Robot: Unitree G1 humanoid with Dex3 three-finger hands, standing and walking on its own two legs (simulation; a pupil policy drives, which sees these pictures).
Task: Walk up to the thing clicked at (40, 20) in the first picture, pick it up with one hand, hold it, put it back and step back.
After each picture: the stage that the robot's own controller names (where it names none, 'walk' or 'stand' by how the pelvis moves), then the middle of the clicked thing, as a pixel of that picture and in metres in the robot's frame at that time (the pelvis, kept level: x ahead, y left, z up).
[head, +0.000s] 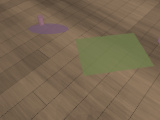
stand; (40, 20) +1.75 +0.50 -0.72
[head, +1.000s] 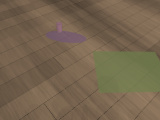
walk; (59, 27) +1.66 +0.20 -0.70
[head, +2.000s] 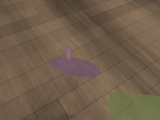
walk; (68, 53) +1.10 +0.08 -0.71
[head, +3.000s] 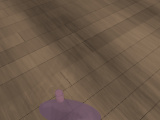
walk; (59, 96) +0.65 +0.15 -0.71
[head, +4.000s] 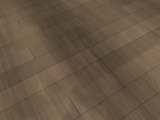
walk; out of the picture +0.37 +0.18 -0.71
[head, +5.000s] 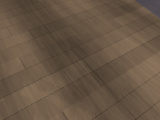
stand; out of the picture +0.28 +0.14 -0.72
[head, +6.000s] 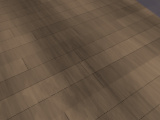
stand; out of the picture +0.28 +0.14 -0.72
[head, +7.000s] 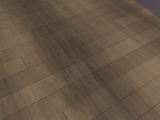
stand; out of the picture +0.29 +0.14 -0.73
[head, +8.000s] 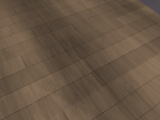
stand; out of the picture +0.27 +0.15 -0.73
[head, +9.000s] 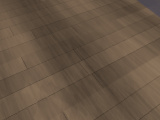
stand; out of the picture +0.27 +0.14 -0.73
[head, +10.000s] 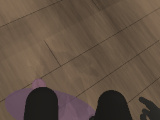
go down; (39, 86) +0.34 +0.18 -0.41
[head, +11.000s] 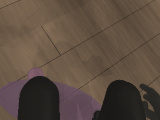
go down; (36, 77) +0.36 +0.19 -0.31
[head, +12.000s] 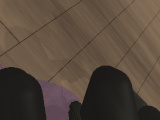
close in; out of the picture +0.33 +0.23 -0.22
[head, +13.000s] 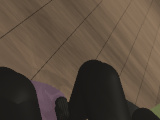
close; out of the picture +0.35 +0.23 -0.21
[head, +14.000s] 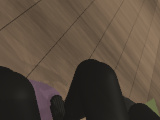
close; out of the picture +0.37 +0.25 -0.21
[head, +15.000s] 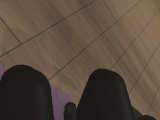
lift; out of the picture +0.30 +0.24 -0.17
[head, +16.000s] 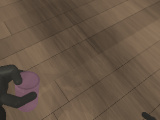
lift; (27, 92) +0.30 +0.17 +0.00
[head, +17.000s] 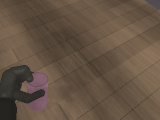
hold; (37, 91) +0.32 +0.15 +0.01
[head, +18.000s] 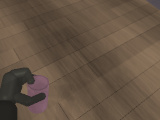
hold; (38, 94) +0.31 +0.15 +0.00
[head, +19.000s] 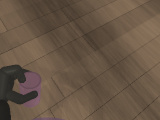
crouch; (30, 90) +0.33 +0.17 -0.06
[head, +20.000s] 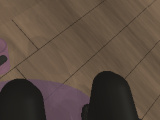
lower; out of the picture +0.41 +0.23 -0.13
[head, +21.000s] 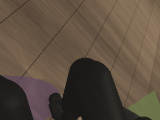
lower; out of the picture +0.39 +0.26 -0.21
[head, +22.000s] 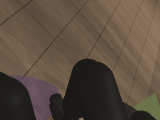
lower; out of the picture +0.38 +0.27 -0.21
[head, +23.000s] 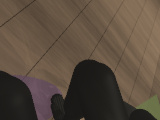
lower; out of the picture +0.37 +0.27 -0.22
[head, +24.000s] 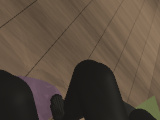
lower; out of the picture +0.37 +0.26 -0.22
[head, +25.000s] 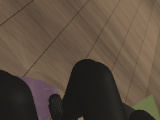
withdraw; out of the picture +0.36 +0.25 -0.22
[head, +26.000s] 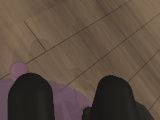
stand; (19, 73) +0.37 +0.22 -0.28
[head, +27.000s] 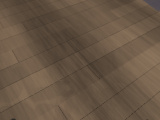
stand; out of the picture +0.30 +0.16 -0.65
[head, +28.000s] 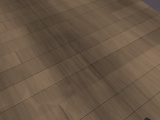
stand; out of the picture +0.33 +0.17 -0.66
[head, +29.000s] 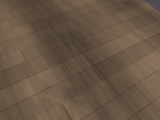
stand; out of the picture +0.32 +0.16 -0.69
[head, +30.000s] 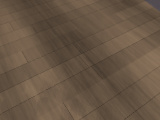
walk; out of the picture +0.34 +0.16 -0.72
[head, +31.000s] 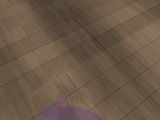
walk; (62, 101) +0.50 +0.13 -0.70
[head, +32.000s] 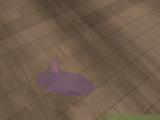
walk; (54, 66) +0.81 +0.23 -0.69
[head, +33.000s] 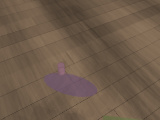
stand; (61, 68) +0.93 +0.17 -0.71
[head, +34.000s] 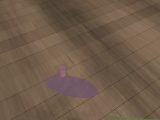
stand; (62, 71) +0.95 +0.17 -0.72
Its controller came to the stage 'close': yes
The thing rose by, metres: 0.70
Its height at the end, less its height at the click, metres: +0.00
